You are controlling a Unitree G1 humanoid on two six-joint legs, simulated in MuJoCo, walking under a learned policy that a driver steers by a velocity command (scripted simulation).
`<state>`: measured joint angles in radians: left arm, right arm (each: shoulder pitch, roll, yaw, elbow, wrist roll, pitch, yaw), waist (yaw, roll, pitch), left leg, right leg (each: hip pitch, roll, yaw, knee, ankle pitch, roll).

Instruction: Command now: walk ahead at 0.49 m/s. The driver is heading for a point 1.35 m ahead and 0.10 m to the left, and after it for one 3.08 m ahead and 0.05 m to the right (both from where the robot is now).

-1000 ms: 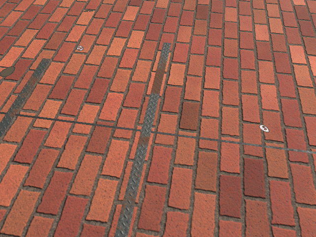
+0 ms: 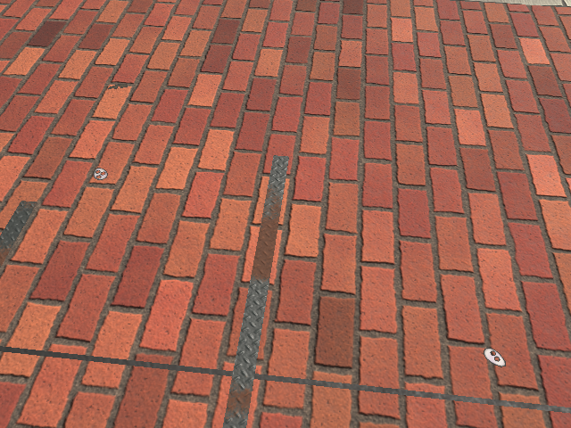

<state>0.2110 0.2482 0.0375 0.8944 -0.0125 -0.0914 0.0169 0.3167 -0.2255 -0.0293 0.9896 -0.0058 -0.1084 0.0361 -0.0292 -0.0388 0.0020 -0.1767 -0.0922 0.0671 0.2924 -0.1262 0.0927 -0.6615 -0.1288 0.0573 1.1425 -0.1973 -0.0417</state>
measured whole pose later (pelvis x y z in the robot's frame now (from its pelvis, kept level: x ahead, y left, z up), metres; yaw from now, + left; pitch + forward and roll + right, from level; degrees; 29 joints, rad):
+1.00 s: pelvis +0.55 -0.01 -0.01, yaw +1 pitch +2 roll +0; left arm 0.30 0.25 0.05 0.97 -0.02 -0.10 0.00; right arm 0.17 -0.24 -0.05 0.90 0.00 -0.10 0.04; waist 0.00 -0.02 0.03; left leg -0.36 -0.03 0.06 0.47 -0.15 0.07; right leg -0.40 -0.04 0.03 1.18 -0.37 -0.05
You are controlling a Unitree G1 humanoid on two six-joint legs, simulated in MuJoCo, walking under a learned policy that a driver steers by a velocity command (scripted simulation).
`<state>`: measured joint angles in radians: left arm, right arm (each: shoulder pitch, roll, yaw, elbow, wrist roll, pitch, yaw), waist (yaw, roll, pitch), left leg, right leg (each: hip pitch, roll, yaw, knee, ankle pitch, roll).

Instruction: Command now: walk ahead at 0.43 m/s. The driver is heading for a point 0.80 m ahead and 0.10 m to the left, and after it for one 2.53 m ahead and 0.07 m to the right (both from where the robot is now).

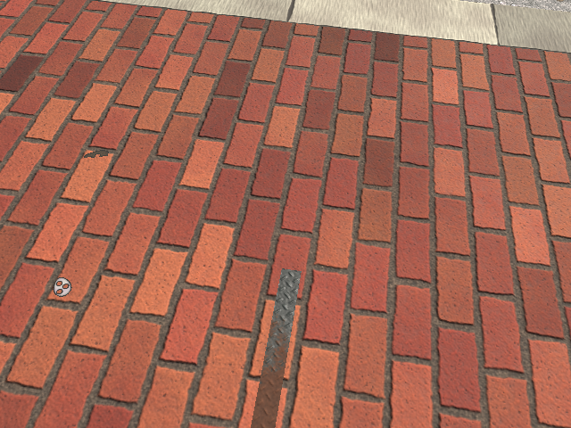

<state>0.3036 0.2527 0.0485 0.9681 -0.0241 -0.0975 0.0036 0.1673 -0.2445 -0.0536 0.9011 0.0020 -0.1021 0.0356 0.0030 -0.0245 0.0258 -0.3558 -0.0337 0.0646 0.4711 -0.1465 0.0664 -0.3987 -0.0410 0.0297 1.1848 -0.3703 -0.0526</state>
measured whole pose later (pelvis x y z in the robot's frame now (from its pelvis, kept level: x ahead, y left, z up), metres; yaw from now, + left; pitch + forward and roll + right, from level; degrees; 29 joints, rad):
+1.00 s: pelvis +0.28 -0.05 +0.01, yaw +1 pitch +0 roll +0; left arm 0.28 0.22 0.06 1.03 -0.01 -0.10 -0.02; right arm 0.28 -0.24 -0.06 1.04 0.04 -0.09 -0.01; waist 0.01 0.02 0.00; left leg -0.43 0.04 -0.02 1.16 -0.35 0.06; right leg -0.18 0.03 -0.07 0.43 -0.26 -0.06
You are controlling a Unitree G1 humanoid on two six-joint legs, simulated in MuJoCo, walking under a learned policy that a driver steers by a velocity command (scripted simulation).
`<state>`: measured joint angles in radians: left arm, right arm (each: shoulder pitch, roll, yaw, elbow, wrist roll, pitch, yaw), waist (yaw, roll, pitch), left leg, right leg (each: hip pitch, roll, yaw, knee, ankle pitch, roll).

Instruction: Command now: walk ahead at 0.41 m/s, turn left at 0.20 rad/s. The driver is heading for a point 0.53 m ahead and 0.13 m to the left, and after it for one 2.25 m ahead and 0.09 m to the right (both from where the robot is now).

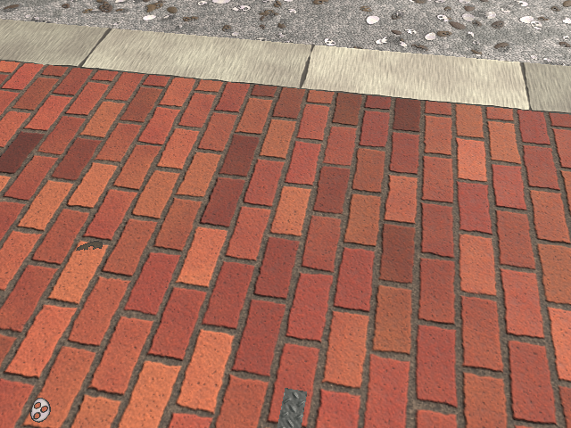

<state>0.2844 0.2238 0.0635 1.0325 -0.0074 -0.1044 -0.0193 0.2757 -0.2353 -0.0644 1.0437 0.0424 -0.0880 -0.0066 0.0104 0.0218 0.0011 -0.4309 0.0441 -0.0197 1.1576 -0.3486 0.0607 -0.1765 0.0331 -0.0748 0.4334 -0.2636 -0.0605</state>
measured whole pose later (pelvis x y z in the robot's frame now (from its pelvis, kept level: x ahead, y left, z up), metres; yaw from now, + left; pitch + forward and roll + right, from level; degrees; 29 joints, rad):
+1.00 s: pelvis +0.26 +0.06 +0.00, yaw +20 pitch +2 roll +1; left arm 0.27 0.23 0.05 0.91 0.00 -0.04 0.03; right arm 0.19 -0.24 -0.05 0.81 0.01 -0.02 0.00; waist 0.02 0.02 -0.03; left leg -0.37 -0.07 -0.01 0.70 -0.39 0.05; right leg -0.23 -0.04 0.04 0.49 -0.29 0.02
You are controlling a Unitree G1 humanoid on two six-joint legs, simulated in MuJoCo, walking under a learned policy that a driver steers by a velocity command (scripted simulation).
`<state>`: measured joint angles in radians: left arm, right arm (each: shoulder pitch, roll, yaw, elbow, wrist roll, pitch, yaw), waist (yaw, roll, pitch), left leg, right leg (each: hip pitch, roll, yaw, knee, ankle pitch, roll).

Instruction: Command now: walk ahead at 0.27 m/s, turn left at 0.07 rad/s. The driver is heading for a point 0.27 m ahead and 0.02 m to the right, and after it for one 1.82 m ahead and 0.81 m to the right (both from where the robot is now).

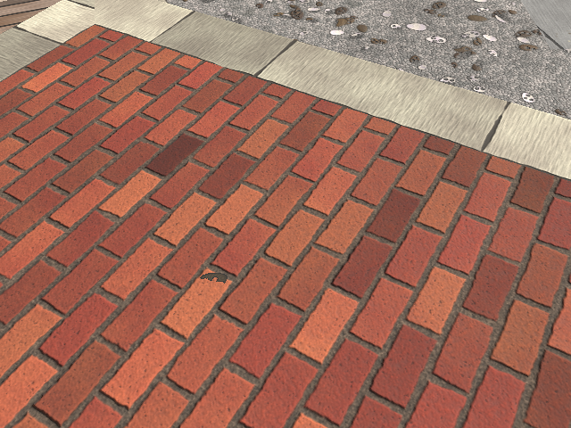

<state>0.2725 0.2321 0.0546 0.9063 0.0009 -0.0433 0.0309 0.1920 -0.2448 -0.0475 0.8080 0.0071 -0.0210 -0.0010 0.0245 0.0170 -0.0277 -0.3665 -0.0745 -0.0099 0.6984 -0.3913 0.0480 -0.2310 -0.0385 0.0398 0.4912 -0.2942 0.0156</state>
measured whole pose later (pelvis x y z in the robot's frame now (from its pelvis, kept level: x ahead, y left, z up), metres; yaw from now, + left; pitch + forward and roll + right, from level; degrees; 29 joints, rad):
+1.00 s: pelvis +0.19 +0.02 -0.01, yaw -27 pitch +3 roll +0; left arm 0.16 0.31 0.09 0.62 -0.01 0.05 0.03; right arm 0.16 -0.28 -0.06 0.75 -0.01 -0.02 -0.02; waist 0.01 -0.04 0.02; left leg -0.34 -0.02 -0.06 0.55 -0.24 -0.01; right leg -0.45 0.13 0.18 0.62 -0.27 -0.03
